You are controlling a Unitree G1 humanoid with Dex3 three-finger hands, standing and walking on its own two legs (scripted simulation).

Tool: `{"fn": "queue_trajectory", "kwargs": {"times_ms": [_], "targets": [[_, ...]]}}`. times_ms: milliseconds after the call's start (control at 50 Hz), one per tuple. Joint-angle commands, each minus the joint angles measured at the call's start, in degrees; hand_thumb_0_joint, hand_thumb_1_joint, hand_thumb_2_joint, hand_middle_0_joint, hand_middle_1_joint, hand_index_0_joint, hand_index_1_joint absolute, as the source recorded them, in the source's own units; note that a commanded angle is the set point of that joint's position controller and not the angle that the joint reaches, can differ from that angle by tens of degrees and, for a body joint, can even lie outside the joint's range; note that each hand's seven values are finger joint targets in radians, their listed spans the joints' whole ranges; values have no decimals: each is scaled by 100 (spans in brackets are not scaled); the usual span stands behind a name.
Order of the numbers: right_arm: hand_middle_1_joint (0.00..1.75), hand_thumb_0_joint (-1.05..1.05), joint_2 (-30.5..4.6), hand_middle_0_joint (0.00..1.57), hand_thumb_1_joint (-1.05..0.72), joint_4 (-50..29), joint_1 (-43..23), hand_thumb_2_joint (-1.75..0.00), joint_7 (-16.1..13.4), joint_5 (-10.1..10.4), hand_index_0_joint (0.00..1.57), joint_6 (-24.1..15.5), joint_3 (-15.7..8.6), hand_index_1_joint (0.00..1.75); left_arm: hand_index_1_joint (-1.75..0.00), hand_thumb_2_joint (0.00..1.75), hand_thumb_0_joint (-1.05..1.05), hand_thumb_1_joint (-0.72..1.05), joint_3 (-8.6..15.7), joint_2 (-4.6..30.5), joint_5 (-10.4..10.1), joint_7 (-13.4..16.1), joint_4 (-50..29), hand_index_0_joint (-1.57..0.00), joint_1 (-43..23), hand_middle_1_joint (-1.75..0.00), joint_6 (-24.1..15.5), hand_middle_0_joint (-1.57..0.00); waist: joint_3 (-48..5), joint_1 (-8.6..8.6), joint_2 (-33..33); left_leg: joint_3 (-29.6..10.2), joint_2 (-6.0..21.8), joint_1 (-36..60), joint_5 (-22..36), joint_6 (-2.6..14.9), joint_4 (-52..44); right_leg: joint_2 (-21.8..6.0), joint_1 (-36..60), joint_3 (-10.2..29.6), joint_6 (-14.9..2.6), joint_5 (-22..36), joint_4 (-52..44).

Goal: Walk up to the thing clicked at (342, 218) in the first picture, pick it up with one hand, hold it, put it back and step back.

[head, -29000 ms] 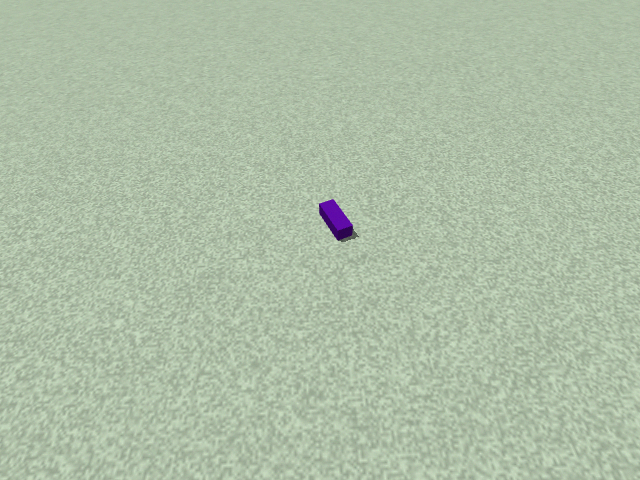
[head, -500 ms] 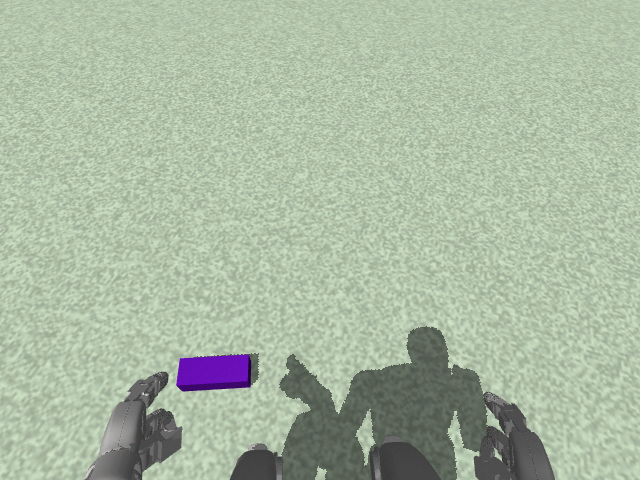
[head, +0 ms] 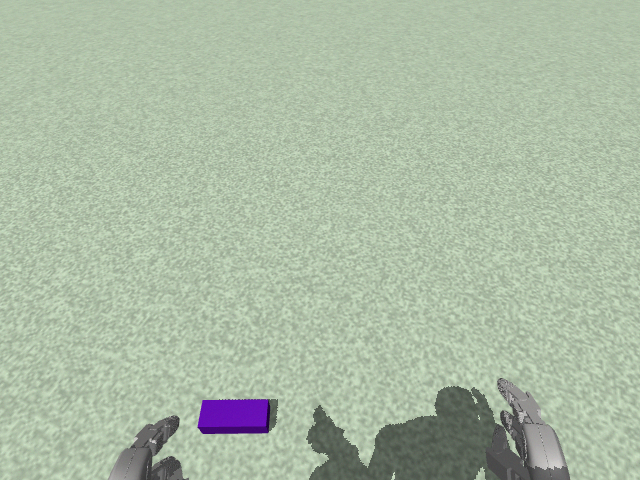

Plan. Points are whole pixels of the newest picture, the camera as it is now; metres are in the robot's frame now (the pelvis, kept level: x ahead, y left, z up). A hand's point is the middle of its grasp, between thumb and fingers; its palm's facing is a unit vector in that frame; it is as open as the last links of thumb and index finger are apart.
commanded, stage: home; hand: left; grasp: from above
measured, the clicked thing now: (235, 416) +0.44 +0.26 -0.68
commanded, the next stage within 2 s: stand in 1.72 s
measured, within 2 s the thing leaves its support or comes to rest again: neither
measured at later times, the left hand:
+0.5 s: hand out of the picture +0.17 +0.17 -0.05, palm faces +0.03 -0.98 -0.20, open 7.4 cm
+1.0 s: hand out of the picture +0.17 +0.18 -0.05, palm faces +0.03 -0.98 -0.21, open 7.4 cm
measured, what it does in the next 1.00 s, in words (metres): stands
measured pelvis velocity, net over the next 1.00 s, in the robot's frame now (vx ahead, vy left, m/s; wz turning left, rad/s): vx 0.00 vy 0.00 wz -0.01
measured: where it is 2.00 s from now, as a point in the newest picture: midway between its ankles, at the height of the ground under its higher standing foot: outside the picture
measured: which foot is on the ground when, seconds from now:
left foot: down 0.00-1.00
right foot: down 0.00-1.00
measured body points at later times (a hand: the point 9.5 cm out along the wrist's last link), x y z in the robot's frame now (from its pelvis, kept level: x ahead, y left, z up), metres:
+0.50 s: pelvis +0.00 +0.00 +0.00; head +0.03 +0.00 +0.45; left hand +0.16 +0.22 -0.03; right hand +0.16 -0.25 -0.07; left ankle +0.00 +0.13 -0.68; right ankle +0.01 -0.15 -0.68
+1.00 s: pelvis +0.00 +0.00 +0.00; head +0.03 +0.01 +0.45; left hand +0.16 +0.23 -0.03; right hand +0.16 -0.24 -0.06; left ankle +0.00 +0.13 -0.68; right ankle +0.01 -0.15 -0.68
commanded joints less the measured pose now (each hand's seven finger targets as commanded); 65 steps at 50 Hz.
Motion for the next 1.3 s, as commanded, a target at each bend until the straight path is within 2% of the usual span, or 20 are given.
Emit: {"fn": "queue_trajectory", "kwargs": {"times_ms": [0,100,220,380,480,560,580,700,920,960,980,1000,1020,1060,1080,1120,1140,1240,1260,1280], "targets": [[30,0,-764,20,-90,-819,-262,-90,-62,-6,20,-322,-311,30,-30,90,0,90,352,604,32,31,-1156,-20,-182,-30,-299,-20,-405,-50,196,77,-196,535,996,129,-1120,276,283,-221,-190,767,-789],[30,0,-722,20,-90,-804,-253,-90,-68,5,20,-319,-289,30,-30,90,0,90,368,580,0,60,-1147,-20,-84,-30,-312,-20,-578,-11,88,148,-208,571,1461,142,-969,262,453,-191,-195,1152,-736],[30,0,-702,20,-90,-799,-246,-90,-82,-5,20,-326,-301,30,-30,90,0,90,383,585,-9,61,-1147,-20,-66,-30,-337,-20,-654,-13,9,144,-220,543,1468,158,-920,260,476,-183,-174,1193,-759],[30,0,-711,20,-90,-803,-259,-90,-84,6,20,-311,-301,30,-30,90,0,90,369,589,-7,55,-1078,-20,-102,-30,-317,-20,-460,-23,-40,185,-218,474,1243,169,-949,255,403,-165,-158,1016,-835],[30,0,-709,20,-90,-775,-201,-90,-95,-2,20,-319,-324,30,-30,90,0,90,351,582,9,45,-1161,-20,-98,-30,-305,-20,-583,-29,45,219,-212,565,1542,157,-868,244,476,-146,-155,1299,-759],[30,0,-725,20,-90,-800,-267,-90,-81,9,20,-295,-321,30,-30,90,0,90,348,585,4,49,-1084,-20,-102,-30,-308,-20,-419,-32,-49,229,-215,453,1248,169,-925,243,417,-144,-157,1020,-842],[30,0,-730,20,-90,-782,-220,-90,-87,1,20,-306,-338,30,-30,90,0,90,384,595,9,48,-1101,-20,-86,-30,-308,-20,-561,-30,-62,214,-205,530,1330,169,-911,247,465,-138,-164,1083,-802],[30,0,-717,20,-90,-809,-274,-90,-79,8,20,-313,-325,30,-30,90,0,90,347,595,7,53,-1155,-20,-137,-30,-297,-20,-387,-27,60,179,-197,450,1163,155,-977,256,368,-169,-167,925,-808],[30,0,-727,20,-90,-816,-227,-90,-81,8,20,-293,-342,30,-30,90,0,90,384,631,5,54,-1133,-20,-46,-30,-289,-20,-609,-37,-52,199,-203,528,1495,172,-856,244,489,-145,-159,1245,-767],[30,0,-726,20,-90,-811,-215,-90,-85,5,20,-289,-335,30,-30,90,0,90,326,590,12,53,-1152,-20,-64,-30,-292,-20,-560,-48,-32,202,-193,545,1467,163,-877,249,476,-151,-164,1212,-754],[30,0,-741,20,-90,-788,-183,-90,-88,1,20,-285,-361,30,-30,90,0,90,417,689,23,64,-1190,-20,-8,-30,-298,-20,-684,-16,38,168,-181,594,1589,141,-895,253,506,-158,-184,1269,-681],[30,0,-698,20,-90,-821,-249,-90,-81,10,20,-279,-323,30,-30,90,0,90,248,556,24,59,-1207,-20,-120,-30,-309,-20,-535,-14,96,183,-184,532,1538,128,-910,256,434,-180,-181,1227,-710],[30,0,-764,20,-90,-762,-207,-90,-79,9,20,-276,-350,30,-30,90,0,90,389,680,14,65,-1122,-20,-45,-30,-291,-20,-469,-4,117,126,-162,543,1403,122,-980,270,386,-184,-194,1067,-698],[30,0,-724,20,-90,-797,-213,-90,-67,1,20,-286,-344,30,-30,90,0,90,288,583,12,53,-1223,-20,-111,-30,-303,-20,-569,-41,194,97,-145,603,1512,103,-977,273,402,-202,-196,1159,-661],[30,0,-748,20,-90,-770,-207,-90,-71,12,20,-274,-349,30,-30,90,0,90,344,600,-8,64,-1122,-20,-100,-30,-297,-20,-465,-33,35,127,-150,536,1399,131,-962,272,415,-191,-183,1096,-716],[30,0,-774,20,-90,-774,-185,-90,-68,10,20,-272,-364,30,-30,90,0,90,373,703,9,68,-1243,-20,-95,-30,-284,-20,-596,-24,210,82,-140,616,1562,98,-995,274,404,-181,-216,1155,-642],[30,0,-746,20,-90,-772,-200,-90,-61,8,20,-268,-337,30,-30,90,0,90,276,602,-3,47,-1183,-20,-85,-30,-278,-20,-510,-29,237,93,-141,610,1576,94,-986,273,379,-191,-206,1183,-654],[30,0,-726,20,-90,-859,-268,-90,-59,14,20,-278,-327,30,-30,90,0,90,324,593,-33,56,-1213,-20,-173,-30,-268,-20,-410,-26,-8,145,-163,446,1247,147,-968,258,380,-187,-171,979,-780],[30,0,-775,20,-90,-781,-200,-90,-70,14,20,-278,-352,30,-30,90,0,90,433,689,-22,55,-1029,-20,-33,-30,-235,-20,-441,-36,-38,113,-152,491,1197,153,-985,261,367,-166,-179,912,-754],[30,0,-722,20,-90,-842,-234,-90,-60,16,20,-282,-319,30,-30,90,0,90,272,606,-15,41,-1295,-20,-199,-30,-266,-20,-523,-27,159,140,-175,510,1270,145,-975,250,373,-161,-181,1014,-758]]}}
